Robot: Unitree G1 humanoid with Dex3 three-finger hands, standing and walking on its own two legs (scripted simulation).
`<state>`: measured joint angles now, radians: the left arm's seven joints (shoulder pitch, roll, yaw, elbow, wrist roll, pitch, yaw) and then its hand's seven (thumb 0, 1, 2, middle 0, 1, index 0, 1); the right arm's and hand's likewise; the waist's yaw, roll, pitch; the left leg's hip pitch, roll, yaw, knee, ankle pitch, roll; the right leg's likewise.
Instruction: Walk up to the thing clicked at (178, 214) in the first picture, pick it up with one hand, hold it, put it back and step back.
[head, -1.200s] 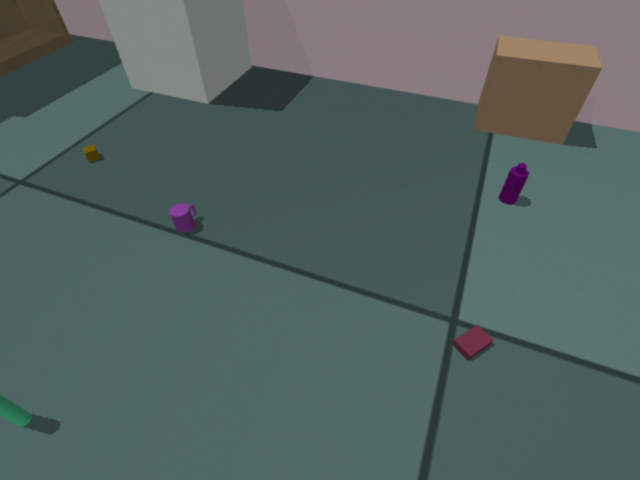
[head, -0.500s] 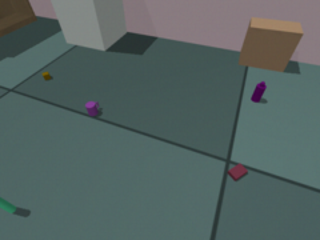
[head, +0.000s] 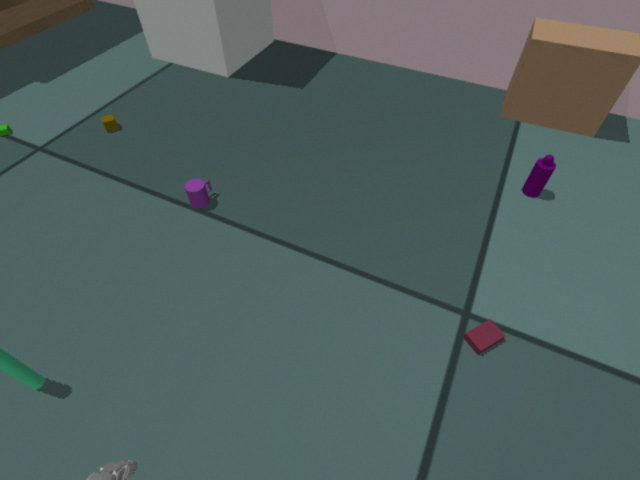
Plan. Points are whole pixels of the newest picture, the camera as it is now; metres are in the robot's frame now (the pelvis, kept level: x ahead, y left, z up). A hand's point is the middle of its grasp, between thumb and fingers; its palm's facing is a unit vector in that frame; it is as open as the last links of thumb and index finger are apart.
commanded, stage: walk up
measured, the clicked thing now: (200, 191) +1.33 +0.61 -0.73
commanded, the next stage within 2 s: none
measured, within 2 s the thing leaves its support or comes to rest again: neither
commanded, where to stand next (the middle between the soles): +0.04 +0.02 m, yaw +61 degrees
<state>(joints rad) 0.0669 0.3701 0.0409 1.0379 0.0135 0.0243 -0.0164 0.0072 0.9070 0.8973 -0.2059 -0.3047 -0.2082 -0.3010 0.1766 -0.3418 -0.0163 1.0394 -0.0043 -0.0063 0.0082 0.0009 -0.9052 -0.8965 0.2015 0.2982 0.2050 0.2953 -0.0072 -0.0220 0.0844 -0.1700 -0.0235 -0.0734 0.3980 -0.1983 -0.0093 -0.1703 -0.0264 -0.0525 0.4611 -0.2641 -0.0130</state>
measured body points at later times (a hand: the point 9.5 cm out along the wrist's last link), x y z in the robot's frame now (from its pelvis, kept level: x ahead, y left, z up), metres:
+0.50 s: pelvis -0.01 -0.04 -0.02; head +0.03 -0.02 +0.42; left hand -0.06 +0.28 -0.13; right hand +0.24 -0.29 -0.12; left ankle -0.04 +0.09 -0.74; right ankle -0.02 -0.14 -0.74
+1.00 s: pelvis +0.00 -0.06 -0.02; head +0.03 -0.05 +0.43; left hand -0.21 +0.22 -0.10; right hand +0.31 -0.20 -0.13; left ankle -0.10 +0.06 -0.69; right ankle +0.12 -0.15 -0.74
